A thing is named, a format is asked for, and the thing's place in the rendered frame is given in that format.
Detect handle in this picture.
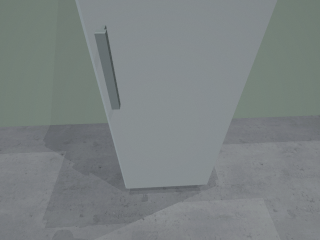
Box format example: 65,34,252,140
94,25,121,110

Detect fridge door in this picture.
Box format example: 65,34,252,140
78,0,277,189

